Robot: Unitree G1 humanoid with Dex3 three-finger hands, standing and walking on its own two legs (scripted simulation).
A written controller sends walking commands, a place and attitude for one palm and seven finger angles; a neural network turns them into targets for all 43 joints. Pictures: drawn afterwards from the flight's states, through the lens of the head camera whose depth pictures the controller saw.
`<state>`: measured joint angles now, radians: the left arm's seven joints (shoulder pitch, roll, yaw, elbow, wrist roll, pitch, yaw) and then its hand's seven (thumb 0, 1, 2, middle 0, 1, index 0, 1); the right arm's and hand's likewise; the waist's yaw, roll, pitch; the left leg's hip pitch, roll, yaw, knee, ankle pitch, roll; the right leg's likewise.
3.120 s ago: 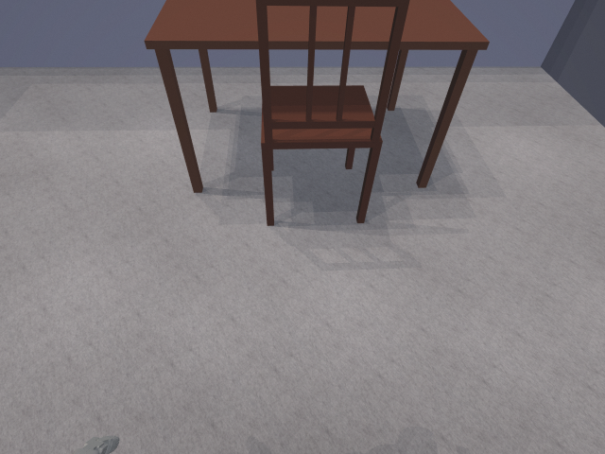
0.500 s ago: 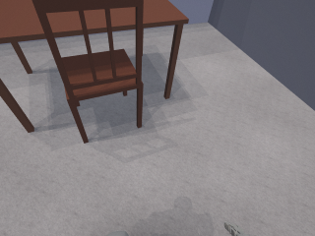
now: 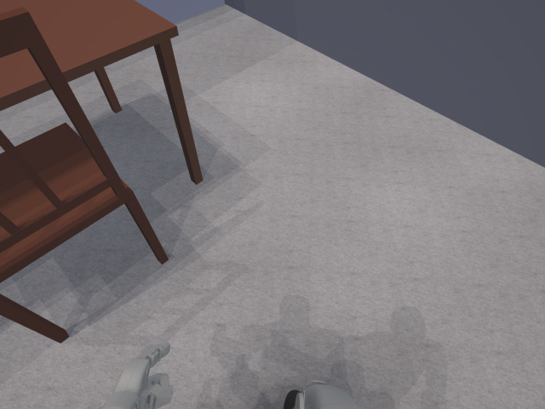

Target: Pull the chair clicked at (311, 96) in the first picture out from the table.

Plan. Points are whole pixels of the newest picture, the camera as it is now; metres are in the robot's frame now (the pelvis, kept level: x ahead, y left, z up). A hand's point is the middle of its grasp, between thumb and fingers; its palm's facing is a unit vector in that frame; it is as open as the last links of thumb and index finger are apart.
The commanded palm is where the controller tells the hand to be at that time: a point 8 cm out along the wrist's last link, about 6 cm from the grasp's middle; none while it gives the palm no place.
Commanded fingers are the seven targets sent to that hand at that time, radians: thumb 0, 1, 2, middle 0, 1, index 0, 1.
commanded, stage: walk to a spot facing it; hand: left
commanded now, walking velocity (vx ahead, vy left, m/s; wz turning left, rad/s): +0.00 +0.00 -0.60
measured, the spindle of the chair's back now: out of the picture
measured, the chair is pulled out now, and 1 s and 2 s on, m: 0.00 0.00 0.00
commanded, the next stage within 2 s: turn to face it in 1.96 s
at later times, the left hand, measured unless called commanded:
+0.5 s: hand (115, 381) +0.19 +0.26 -0.16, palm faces -0.16 -0.96 -0.22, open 7.4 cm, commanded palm none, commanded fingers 0.00 0.90 0.90 -0.20 -0.30 -0.20 -0.30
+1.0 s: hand (205, 302) +0.31 +0.12 -0.13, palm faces -0.55 -0.78 -0.28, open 7.4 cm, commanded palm none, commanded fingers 0.00 0.90 0.90 -0.20 -0.30 -0.20 -0.30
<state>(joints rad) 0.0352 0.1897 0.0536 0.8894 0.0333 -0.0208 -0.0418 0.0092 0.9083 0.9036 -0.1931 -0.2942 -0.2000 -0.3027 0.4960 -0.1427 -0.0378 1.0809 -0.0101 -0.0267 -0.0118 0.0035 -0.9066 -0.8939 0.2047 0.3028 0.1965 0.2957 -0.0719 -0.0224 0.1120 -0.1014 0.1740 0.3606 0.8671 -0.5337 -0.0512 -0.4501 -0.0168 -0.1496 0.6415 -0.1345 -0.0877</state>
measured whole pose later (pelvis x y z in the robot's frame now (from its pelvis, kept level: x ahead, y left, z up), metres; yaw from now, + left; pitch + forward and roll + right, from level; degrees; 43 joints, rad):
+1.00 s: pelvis +0.08 +0.03 +0.01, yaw -35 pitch +0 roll +0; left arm 0.10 0.21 0.07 0.88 0.02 0.02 0.00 0.01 0.91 0.90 -0.20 -0.29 -0.20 -0.30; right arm 0.29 -0.26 -0.08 0.98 -0.02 0.06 -0.02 0.01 -0.91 -0.89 0.20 0.30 0.20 0.30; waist -0.04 0.05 0.10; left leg -0.40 0.17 0.15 1.03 -0.53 -0.07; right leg -0.29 -0.01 -0.08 0.64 -0.35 -0.05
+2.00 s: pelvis +0.07 +0.01 +0.03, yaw -69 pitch -1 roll +1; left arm 0.25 0.18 0.05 0.95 0.02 -0.02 0.00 0.01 0.91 0.90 -0.20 -0.29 -0.20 -0.30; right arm 0.27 -0.26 -0.07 0.99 -0.03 0.04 0.01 0.01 -0.91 -0.89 0.20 0.30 0.19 0.30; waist -0.02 0.04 0.03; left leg -0.51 0.14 0.09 1.07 -0.34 -0.08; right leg -0.14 0.00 -0.06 0.46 -0.31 -0.04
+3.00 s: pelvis +0.08 -0.09 +0.03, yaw -43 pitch +0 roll +3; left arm 0.24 0.19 0.04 0.90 0.02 0.01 0.03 0.01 0.90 0.90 -0.20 -0.29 -0.20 -0.30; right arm 0.22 -0.27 -0.11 0.92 -0.02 0.08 0.02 0.00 -0.91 -0.89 0.20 0.30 0.19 0.30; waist -0.03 0.02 0.06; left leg -0.57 -0.01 0.01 1.14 -0.35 -0.07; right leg -0.15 -0.08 -0.14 0.47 -0.32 -0.02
